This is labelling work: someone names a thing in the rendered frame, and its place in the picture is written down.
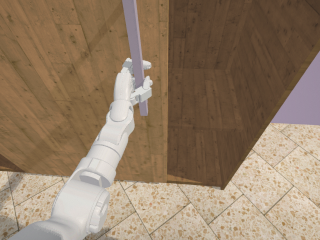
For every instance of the robot left forearm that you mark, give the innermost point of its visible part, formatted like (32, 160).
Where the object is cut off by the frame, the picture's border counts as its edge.
(99, 166)

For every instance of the handle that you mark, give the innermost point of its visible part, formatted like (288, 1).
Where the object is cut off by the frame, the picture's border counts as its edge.
(133, 32)

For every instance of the left robot hand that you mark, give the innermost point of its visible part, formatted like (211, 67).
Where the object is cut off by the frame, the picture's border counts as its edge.
(125, 86)

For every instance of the left robot upper arm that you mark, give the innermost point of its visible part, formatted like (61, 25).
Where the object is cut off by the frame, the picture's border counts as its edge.
(80, 209)

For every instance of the wardrobe door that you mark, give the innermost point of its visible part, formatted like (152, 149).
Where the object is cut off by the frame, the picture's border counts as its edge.
(59, 60)
(5, 161)

